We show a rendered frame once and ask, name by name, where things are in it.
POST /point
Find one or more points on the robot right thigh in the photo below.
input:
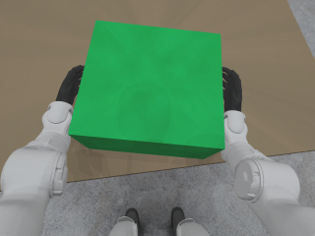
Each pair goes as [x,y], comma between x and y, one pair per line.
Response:
[191,229]

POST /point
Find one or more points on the right robot forearm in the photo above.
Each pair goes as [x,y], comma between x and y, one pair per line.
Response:
[236,147]

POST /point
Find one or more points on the right robot upper arm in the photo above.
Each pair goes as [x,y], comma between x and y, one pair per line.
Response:
[271,189]

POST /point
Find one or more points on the left robot hand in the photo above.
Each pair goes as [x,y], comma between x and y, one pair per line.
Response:
[70,86]

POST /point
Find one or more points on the table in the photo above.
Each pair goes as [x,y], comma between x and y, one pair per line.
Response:
[260,40]

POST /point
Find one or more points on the right robot shin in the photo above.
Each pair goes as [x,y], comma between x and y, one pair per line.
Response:
[187,220]

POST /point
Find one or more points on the right robot hand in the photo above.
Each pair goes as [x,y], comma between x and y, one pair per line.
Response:
[232,92]

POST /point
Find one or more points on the left robot forearm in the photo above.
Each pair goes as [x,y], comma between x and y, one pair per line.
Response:
[54,135]

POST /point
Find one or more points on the carton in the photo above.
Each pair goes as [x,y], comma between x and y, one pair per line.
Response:
[151,90]

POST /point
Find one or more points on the left robot upper arm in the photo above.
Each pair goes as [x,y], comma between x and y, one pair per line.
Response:
[33,177]

